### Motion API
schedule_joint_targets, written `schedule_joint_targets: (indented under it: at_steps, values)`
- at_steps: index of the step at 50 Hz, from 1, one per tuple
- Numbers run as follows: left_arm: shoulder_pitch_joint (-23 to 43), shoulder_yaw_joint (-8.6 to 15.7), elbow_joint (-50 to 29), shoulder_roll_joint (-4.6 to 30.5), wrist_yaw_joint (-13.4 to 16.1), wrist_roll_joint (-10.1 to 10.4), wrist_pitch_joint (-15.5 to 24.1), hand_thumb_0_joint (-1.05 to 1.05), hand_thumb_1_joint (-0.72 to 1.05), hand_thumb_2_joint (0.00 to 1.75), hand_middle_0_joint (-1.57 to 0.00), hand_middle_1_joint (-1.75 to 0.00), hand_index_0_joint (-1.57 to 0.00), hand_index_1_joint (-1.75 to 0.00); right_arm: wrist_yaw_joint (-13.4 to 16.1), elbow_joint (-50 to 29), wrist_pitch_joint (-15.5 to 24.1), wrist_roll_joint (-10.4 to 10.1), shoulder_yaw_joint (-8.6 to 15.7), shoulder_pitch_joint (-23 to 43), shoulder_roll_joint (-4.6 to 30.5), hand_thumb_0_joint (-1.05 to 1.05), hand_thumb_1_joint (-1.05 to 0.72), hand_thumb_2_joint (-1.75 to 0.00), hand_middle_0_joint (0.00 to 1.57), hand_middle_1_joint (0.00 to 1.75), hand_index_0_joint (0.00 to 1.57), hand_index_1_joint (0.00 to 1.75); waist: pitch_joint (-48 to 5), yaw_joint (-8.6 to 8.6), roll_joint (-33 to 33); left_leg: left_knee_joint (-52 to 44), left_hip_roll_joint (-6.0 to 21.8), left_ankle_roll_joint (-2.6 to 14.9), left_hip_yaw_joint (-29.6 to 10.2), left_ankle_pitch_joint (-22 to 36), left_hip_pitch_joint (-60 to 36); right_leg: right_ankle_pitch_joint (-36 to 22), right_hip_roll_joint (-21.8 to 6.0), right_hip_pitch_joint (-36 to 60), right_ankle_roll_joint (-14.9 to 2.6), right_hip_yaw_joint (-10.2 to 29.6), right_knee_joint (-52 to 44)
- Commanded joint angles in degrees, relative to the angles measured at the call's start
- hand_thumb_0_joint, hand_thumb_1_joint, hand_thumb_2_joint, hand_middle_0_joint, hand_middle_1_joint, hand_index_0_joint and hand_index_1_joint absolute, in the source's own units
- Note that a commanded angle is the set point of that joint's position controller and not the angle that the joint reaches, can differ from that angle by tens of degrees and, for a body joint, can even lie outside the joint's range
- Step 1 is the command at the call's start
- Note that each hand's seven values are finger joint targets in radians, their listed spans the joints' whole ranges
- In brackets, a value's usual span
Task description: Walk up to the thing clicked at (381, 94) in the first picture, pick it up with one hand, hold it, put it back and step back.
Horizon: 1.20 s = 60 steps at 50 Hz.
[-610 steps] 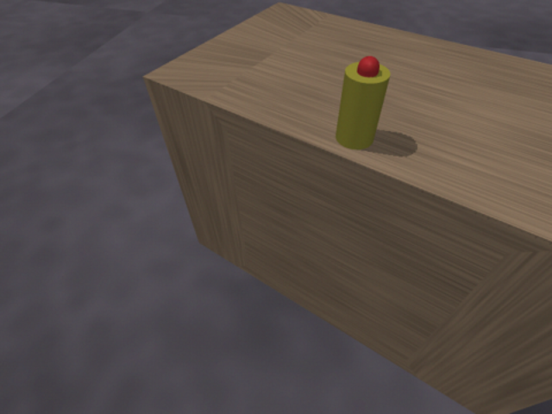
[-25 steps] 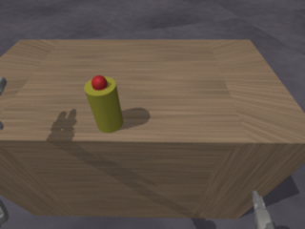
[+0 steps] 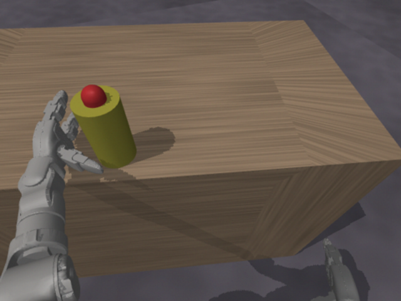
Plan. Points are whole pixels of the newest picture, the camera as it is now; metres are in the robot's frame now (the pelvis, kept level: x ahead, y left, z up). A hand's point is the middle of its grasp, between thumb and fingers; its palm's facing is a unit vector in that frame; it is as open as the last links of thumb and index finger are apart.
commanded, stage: close in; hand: left
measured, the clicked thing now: (105, 125) +0.43 +0.18 +0.13
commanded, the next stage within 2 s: rest palm in 0.28 s
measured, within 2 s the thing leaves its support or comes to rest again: leaves its support in 1.78 s
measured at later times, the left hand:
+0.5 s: hand (101, 142) +0.40 +0.19 +0.12, palm faces +0.11 -0.99 +0.03, open 17.4 cm
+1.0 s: hand (107, 135) +0.42 +0.18 +0.11, palm faces +0.13 -0.99 +0.01, open 14.4 cm
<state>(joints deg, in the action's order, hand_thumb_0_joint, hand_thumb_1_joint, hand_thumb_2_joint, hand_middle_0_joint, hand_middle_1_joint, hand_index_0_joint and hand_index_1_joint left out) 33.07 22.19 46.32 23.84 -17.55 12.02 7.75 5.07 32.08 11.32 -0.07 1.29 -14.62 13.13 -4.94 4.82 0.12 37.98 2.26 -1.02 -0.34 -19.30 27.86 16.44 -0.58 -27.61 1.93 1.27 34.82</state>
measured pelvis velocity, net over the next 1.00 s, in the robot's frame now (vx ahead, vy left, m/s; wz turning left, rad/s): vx -0.01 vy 0.00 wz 0.00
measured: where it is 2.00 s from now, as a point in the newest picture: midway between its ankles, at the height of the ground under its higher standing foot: outside the picture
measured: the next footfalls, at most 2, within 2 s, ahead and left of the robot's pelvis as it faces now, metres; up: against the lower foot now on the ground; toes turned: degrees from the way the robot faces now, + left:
none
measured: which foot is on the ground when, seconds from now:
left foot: down 0.00-1.00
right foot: down 0.00-1.00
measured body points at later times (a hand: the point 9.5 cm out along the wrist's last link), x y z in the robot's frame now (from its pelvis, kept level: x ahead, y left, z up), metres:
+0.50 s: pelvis +0.01 -0.01 +0.00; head +0.03 -0.01 +0.44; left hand +0.39 +0.24 +0.12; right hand +0.17 -0.27 -0.06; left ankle -0.01 +0.13 -0.72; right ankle +0.01 -0.15 -0.72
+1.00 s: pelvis -0.01 +0.00 -0.01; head +0.02 +0.01 +0.44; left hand +0.41 +0.23 +0.11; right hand +0.14 -0.26 -0.06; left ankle -0.01 +0.13 -0.72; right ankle +0.01 -0.15 -0.72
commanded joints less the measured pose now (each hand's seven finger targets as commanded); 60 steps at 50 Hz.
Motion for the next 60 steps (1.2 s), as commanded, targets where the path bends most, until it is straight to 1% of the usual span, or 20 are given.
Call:
schedule_joint_targets:
  at_steps: [1, 3, 8, 9, 13, 15, 17, 18, 19, 24, 27, 29, 32, 34, 41, 46, 47, 53, 54, 60]
  values:
    - [20.21, 4.27, -19.09, 16.95, 5.94, 0.40, 5.34, 0.00, -0.48, 0.05, -0.04, -0.05, -0.06, -0.03, -1.10, -10.21, 0.66, -0.41, 5.77, 4.23, 9.14, 0.00, 0.54, -0.05, 0.05, 0.05, 0.05, 0.05, -25.03, -4.39, 8.38, -1.42, -0.39, -0.26, -0.54, 27.62, -15.03, -18.65, 1.61, 8.12, -2.79, -3.68, 0.15]
    - [20.26, 0.74, -23.01, 12.30, 7.12, 0.10, 5.45, 0.00, -0.45, 0.05, -0.04, -0.04, -0.05, -0.03, -1.46, -10.53, -0.26, -0.64, 4.45, 5.46, 6.76, 0.00, 0.54, -0.05, 0.05, 0.05, 0.05, 0.05, -25.84, -4.55, 7.30, -1.21, -0.60, 0.26, -0.14, 26.82, -13.59, -20.10, 1.44, 9.91, -2.42, -3.20, 0.40]
    - [11.86, 0.73, -16.49, 10.19, 8.01, -0.37, 3.74, 0.00, -0.45, 0.03, -0.04, -0.03, -0.06, -0.01, -0.95, -14.96, -1.14, -1.37, 5.91, 7.80, 9.49, 0.00, 0.55, -0.04, 0.05, 0.05, 0.05, 0.05, -19.21, -2.36, -2.15, -1.26, -0.92, 1.49, 0.70, 23.08, -8.64, -21.13, 0.92, 11.14, -1.42, -2.41, 0.24]
    - [12.94, -2.60, -18.68, 6.16, 7.49, -0.09, 3.58, 0.00, -0.47, 0.03, -0.04, -0.03, -0.06, -0.01, -1.21, -12.49, -1.63, -1.58, 4.63, 6.56, 6.96, 0.00, 0.55, -0.04, 0.05, 0.05, 0.05, 0.05, -17.04, -2.93, -1.29, -1.40, -1.42, 1.70, 1.23, 20.44, -8.08, -20.08, 0.62, 10.00, -1.17, -2.08, -0.01]
    - [16.41, -1.17, -25.43, 8.66, 6.77, 1.03, 2.65, 0.00, -0.50, 0.03, -0.04, -0.03, -0.06, -0.01, -1.01, -14.17, -2.02, -1.88, 6.52, -1.78, 9.16, 0.00, 0.56, -0.04, 0.05, 0.05, 0.05, 0.05, -19.65, -0.48, -1.27, -1.19, -1.72, 2.13, 1.73, 20.53, -12.21, -20.98, 0.41, 8.96, -0.81, -1.98, 0.05]
    - [13.24, -4.68, -22.20, 4.06, 6.75, 0.50, 1.12, 0.00, -0.45, 0.02, -0.04, -0.02, -0.06, 0.00, -1.71, -12.11, -2.40, -2.12, 4.39, -5.21, 5.76, 0.00, 0.57, -0.04, 0.05, 0.05, 0.05, 0.05, -14.19, 0.10, -0.38, -1.24, -2.10, 2.08, 1.98, 20.09, -11.61, -20.59, 0.45, 6.07, -0.88, -2.30, -0.20]
    - [14.66, -3.05, -25.23, 6.42, 7.29, 0.52, 0.53, 0.00, -0.48, 0.04, -0.04, -0.02, -0.06, -0.01, -1.72, -13.03, -2.50, -2.10, 6.96, -5.69, 8.69, 0.00, 0.56, -0.04, 0.05, 0.05, 0.05, 0.05, -15.68, 0.48, 0.31, -1.21, -2.07, 2.03, 1.87, 20.13, -12.96, -20.30, 0.39, 5.71, -0.91, -2.27, -0.06]
    - [16.72, -6.10, -28.37, 3.15, 7.21, 0.34, 0.61, 0.00, -0.48, 0.04, -0.04, -0.02, -0.06, 0.00, -2.08, -12.84, -2.31, -2.06, 5.45, -5.09, 6.58, 0.00, 0.56, -0.04, 0.05, 0.05, 0.05, 0.05, -15.76, 0.00, 2.41, -1.24, -2.17, 1.84, 1.90, 19.72, -13.82, -19.70, 0.30, 5.09, -1.06, -2.25, -0.01]
    - [18.27, -3.78, -29.34, 5.85, 7.67, 0.45, 0.39, 0.00, -0.50, 0.04, -0.04, -0.02, -0.06, -0.01, -2.06, -14.78, -2.12, -1.94, 6.87, -3.63, 8.61, 0.00, 0.56, -0.04, 0.05, 0.05, 0.05, 0.05, -16.87, 0.41, 2.89, -1.12, -2.01, 1.78, 1.81, 19.37, -14.70, -18.69, 0.35, 4.73, -1.09, -2.23, -0.07]
    - [21.51, -4.75, -31.57, 4.15, 11.74, -0.60, 0.42, 0.00, -0.61, 0.04, -0.10, -0.01, -0.09, -0.02, -2.00, -17.79, -2.06, -1.62, 6.96, 2.51, 8.01, 0.00, 0.53, -0.05, 0.05, 0.05, 0.05, 0.05, -18.78, -2.50, 4.04, -1.27, -1.79, 1.24, 1.27, 17.19, -13.33, -15.62, 0.35, 7.26, -1.69, -2.50, 0.50]
    - [16.83, -6.88, -25.13, -0.04, 13.29, -1.38, -0.03, 0.00, -0.61, 0.03, -0.11, -0.01, -0.10, -0.02, -2.03, -19.44, -2.22, -1.40, 5.26, 1.70, 6.27, 0.00, 0.52, -0.06, 0.05, 0.05, 0.05, 0.05, -15.54, -2.06, -0.59, -1.34, -1.81, 1.47, 1.28, 14.18, -10.09, -13.31, 0.52, 7.75, -1.54, -2.71, 0.31]
    - [14.57, -5.71, -24.24, 1.32, 13.57, -1.74, 0.12, 0.00, -0.61, 0.03, -0.11, -0.01, -0.10, -0.02, -1.87, -20.07, -2.44, -1.40, 6.42, 2.73, 7.44, 0.00, 0.52, -0.06, 0.05, 0.05, 0.05, 0.05, -15.96, -2.55, -2.11, -1.30, -1.97, 1.71, 1.43, 13.48, -8.69, -13.02, 0.36, 8.75, -1.35, -2.52, 0.51]
    - [17.53, -7.07, -28.45, 1.05, 13.18, -2.09, 0.24, 0.00, -0.59, 0.10, -0.35, -0.21, -0.34, -0.21, -1.91, -22.11, -3.14, -1.40, 5.04, 0.99, 5.91, 0.00, 0.53, -0.05, 0.05, 0.05, 0.05, 0.05, -19.09, -2.52, -1.10, -1.07, -2.30, 1.73, 1.90, 15.09, -9.28, -15.12, 0.08, 10.42, -1.18, -2.14, 0.82]
    - [17.86, -4.14, -24.41, 4.10, 13.86, -2.19, -0.29, 0.00, -0.59, 0.16, -0.46, -0.31, -0.46, -0.30, -1.43, -22.84, -3.18, -1.60, 7.06, 0.28, 8.28, 0.00, 0.52, -0.05, 0.05, 0.05, 0.05, 0.05, -16.12, -1.50, -3.07, -1.12, -2.18, 1.95, 1.81, 13.71, -8.35, -14.06, 0.19, 9.16, -0.98, -2.02, 0.48]
    - [22.74, -6.83, -19.11, 0.94, 14.80, -3.05, 0.09, 0.00, -0.53, 0.21, -0.57, -0.40, -0.58, -0.39, -2.14, -20.24, -2.88, -1.52, 5.78, -2.07, 5.78, 0.00, 0.52, -0.05, 0.05, 0.05, 0.05, 0.05, -12.20, 0.29, 0.66, -1.32, -1.93, 1.52, 1.72, 8.62, -7.46, -8.77, 0.74, 2.98, -1.66, -2.15, 0.77]
    - [29.64, -6.62, -23.61, 4.12, 15.28, -3.40, 1.28, 0.00, -0.48, 0.31, -0.67, -0.50, -0.67, -0.50, -2.22, -21.60, -2.55, -1.10, 6.46, -2.31, 7.12, 0.00, 0.52, -0.05, 0.05, 0.05, 0.05, 0.05, -19.55, -0.89, 5.51, -0.82, -0.85, 0.28, 0.26, 12.80, -11.58, -10.24, 1.28, 3.77, -2.31, -3.16, 2.59]
    - [26.12, -5.83, -18.52, 3.55, 15.54, -3.13, 0.87, 0.00, -0.45, 0.35, -0.71, -0.54, -0.72, -0.54, -1.89, -21.09, -2.66, -1.03, 8.72, -2.92, 9.24, 0.00, 0.51, -0.05, 0.05, 0.05, 0.05, 0.05, -17.77, -0.23, 3.16, -0.45, -0.90, 0.54, 0.29, 13.16, -9.95, -10.77, 1.22, 3.86, -2.21, -3.06, 2.70]
    - [28.80, -9.04, -17.12, -1.33, 16.03, -2.79, 2.06, 0.00, -0.37, 0.55, -0.93, -0.77, -0.93, -0.78, -2.16, -20.53, -2.64, -1.07, 5.22, 1.07, 5.61, 0.00, 0.51, -0.05, 0.05, 0.05, 0.05, 0.05, -17.38, -1.04, 1.15, -0.65, -1.02, 0.94, 0.33, 9.06, -7.25, -7.59, 1.40, 2.59, -2.34, -2.88, 2.84]
    - [27.29, -7.28, -14.54, 0.99, 16.40, -3.19, 2.09, 0.00, -0.36, 0.59, -0.96, -0.81, -0.96, -0.81, -1.79, -21.41, -2.68, -0.92, 7.41, 0.63, 8.30, 0.00, 0.51, -0.05, 0.05, 0.05, 0.05, 0.05, -17.97, -0.58, 0.65, -0.53, -0.85, 0.83, 0.14, 9.70, -7.44, -7.91, 1.41, 2.20, -2.38, -2.90, 3.08]
    - [23.29, -7.53, -14.54, -0.08, 16.07, -3.49, 3.19, 0.00, -0.15, 0.81, -1.17, -1.04, -1.17, -1.05, -2.43, -20.87, -3.53, -0.83, 6.60, -2.16, 7.05, 0.00, 0.51, -0.05, 0.05, 0.05, 0.05, 0.05, -16.89, -0.87, 0.69, 0.03, -1.09, 0.78, 0.32, 11.06, -5.92, -8.95, 1.42, 1.88, -2.34, -2.90, 3.65]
